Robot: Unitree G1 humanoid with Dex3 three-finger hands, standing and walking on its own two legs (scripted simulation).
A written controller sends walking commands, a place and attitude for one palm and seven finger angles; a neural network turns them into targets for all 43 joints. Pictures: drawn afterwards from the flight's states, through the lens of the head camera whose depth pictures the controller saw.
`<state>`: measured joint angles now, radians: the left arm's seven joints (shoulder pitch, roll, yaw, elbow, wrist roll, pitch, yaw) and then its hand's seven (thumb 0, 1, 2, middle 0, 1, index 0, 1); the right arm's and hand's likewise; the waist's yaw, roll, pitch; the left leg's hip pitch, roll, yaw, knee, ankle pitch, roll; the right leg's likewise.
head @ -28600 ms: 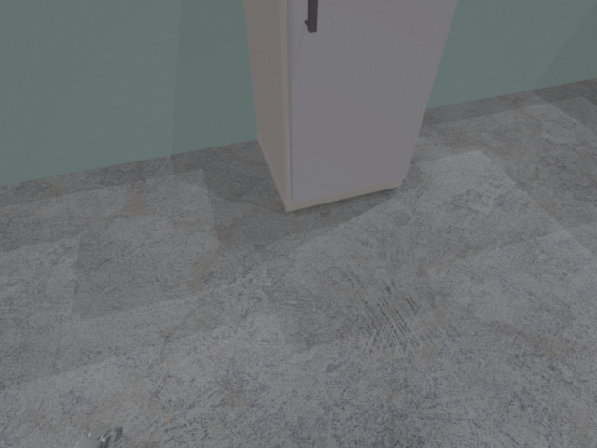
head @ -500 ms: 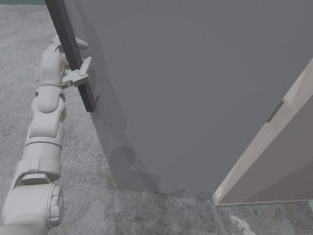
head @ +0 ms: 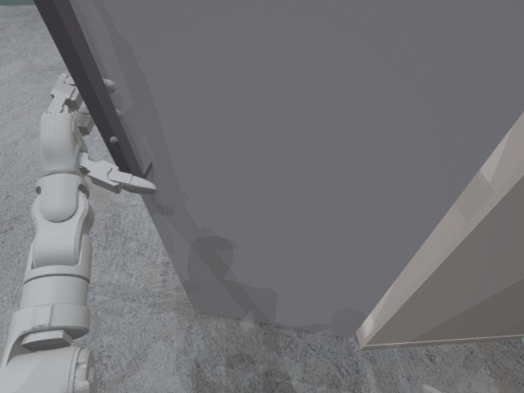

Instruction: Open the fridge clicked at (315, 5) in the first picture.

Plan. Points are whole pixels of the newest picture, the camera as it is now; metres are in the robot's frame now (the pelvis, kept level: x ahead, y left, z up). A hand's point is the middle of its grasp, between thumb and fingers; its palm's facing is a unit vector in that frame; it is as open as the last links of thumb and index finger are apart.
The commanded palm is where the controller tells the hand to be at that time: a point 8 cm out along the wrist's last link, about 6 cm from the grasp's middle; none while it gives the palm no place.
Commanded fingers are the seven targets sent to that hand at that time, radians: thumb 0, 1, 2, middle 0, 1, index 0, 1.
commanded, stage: slip the hand off the handle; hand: left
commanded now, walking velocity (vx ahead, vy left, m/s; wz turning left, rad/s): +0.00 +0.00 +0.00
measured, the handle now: (105, 90) +0.44 +0.23 +0.24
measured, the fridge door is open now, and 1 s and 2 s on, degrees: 77 76 76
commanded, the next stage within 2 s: draw the hand back to the body in 1.36 s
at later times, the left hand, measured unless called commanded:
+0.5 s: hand (75, 131) +0.40 +0.27 +0.20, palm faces +0.29 -0.94 -0.20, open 14.7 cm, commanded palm +0.36 +0.32 +0.20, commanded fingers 0.00 -0.55 0.20 -0.25 -1.15 -0.25 -1.15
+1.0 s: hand (40, 160) +0.35 +0.29 +0.20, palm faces +0.30 -0.93 -0.19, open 14.7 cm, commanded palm +0.30 +0.34 +0.20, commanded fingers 0.00 -0.55 0.20 -0.25 -1.15 -0.25 -1.15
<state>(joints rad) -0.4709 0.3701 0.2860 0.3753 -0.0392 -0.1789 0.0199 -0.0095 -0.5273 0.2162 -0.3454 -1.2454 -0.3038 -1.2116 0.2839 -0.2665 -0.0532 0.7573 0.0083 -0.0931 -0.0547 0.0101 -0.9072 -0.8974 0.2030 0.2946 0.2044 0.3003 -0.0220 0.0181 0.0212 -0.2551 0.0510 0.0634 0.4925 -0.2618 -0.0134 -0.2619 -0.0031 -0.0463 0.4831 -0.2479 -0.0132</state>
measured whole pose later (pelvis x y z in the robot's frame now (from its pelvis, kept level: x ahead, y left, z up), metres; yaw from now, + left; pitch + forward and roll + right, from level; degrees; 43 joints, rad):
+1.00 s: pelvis +0.00 +0.02 +0.00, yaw +0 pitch +1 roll -1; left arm -0.32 0.45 0.44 0.28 -0.14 -0.16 -0.14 -0.01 -0.55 0.20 -0.25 -1.15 -0.26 -1.15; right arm 0.29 -0.25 -0.01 0.71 0.04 -0.09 -0.10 0.01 -0.91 -0.90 0.21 0.29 0.21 0.30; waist -0.01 0.03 0.00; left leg -0.28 0.04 0.07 0.56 -0.30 0.01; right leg -0.27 -0.02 -0.04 0.53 -0.27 0.01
